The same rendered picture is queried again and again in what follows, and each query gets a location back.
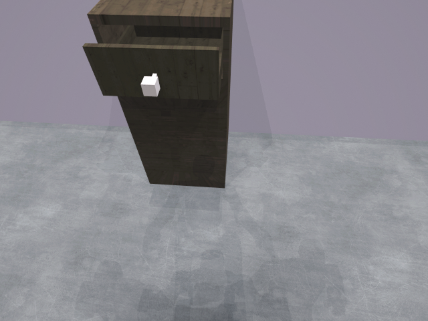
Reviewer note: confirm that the handle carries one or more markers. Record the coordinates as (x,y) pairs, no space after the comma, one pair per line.
(150,85)

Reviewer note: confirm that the drawer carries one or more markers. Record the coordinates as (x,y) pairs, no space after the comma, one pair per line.
(188,61)

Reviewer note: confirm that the cabinet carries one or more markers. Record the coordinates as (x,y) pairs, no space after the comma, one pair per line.
(180,141)

